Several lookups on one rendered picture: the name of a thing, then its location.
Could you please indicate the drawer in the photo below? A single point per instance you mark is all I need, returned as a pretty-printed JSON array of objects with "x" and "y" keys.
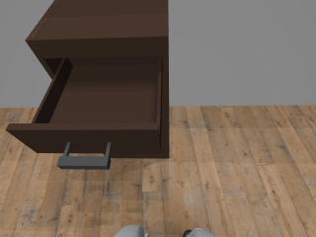
[{"x": 95, "y": 100}]

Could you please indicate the cabinet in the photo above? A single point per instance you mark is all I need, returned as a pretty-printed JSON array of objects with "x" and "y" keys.
[{"x": 107, "y": 28}]

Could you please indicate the handle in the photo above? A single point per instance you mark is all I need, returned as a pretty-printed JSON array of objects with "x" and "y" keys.
[{"x": 66, "y": 162}]

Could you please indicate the robot left thigh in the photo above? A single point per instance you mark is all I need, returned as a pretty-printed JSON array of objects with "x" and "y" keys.
[{"x": 132, "y": 231}]

